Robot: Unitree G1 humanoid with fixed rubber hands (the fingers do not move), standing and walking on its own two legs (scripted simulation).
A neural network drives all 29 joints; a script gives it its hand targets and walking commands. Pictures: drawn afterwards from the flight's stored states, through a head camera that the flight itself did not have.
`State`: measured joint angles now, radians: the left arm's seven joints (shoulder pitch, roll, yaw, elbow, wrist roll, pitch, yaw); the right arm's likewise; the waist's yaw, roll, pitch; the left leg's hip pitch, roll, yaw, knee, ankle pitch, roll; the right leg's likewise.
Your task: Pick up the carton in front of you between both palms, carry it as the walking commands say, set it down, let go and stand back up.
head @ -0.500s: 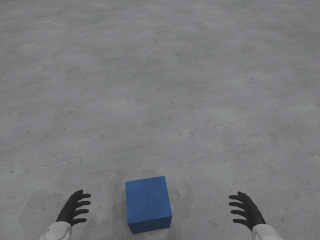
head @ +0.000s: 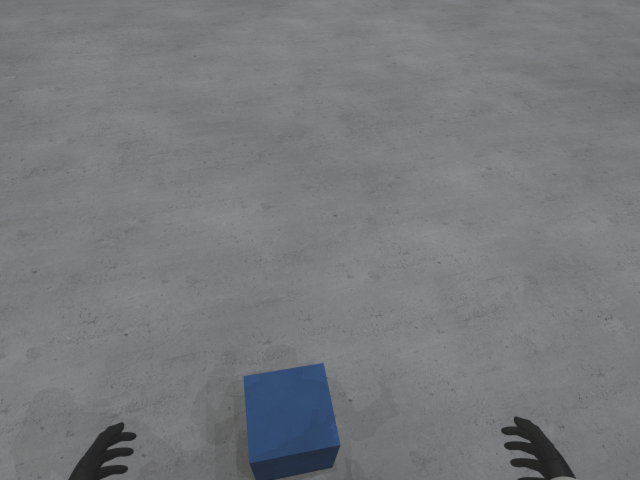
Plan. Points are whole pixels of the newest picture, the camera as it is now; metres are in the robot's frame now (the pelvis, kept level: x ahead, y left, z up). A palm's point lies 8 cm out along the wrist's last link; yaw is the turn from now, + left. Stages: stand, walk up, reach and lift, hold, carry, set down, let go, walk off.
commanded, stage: stand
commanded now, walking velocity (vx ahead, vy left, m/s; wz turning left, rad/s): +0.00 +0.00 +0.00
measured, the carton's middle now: (289, 423) +0.36 +0.05 -0.65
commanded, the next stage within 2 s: none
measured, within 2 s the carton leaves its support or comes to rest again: neither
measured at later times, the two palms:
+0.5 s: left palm out of the picture +0.10 +0.30 -0.10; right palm out of the picture +0.09 -0.30 -0.08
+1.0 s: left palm out of the picture +0.07 +0.30 -0.10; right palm out of the picture +0.07 -0.31 -0.09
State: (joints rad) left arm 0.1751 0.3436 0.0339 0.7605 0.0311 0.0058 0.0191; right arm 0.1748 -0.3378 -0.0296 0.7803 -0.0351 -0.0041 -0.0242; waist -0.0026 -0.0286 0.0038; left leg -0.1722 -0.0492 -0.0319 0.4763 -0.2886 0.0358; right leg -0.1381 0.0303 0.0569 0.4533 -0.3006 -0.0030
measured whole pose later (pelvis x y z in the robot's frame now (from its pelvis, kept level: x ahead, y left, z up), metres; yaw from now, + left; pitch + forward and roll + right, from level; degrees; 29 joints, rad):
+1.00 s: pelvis -0.02 +0.00 +0.01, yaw +0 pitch -3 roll +0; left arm 0.14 0.39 0.00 1.00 0.02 -0.02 0.02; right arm 0.12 -0.38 -0.01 1.02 -0.02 -0.01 -0.01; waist 0.00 -0.02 0.02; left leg -0.11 -0.05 -0.03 0.34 -0.19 0.03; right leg -0.08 0.03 0.06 0.33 -0.21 0.00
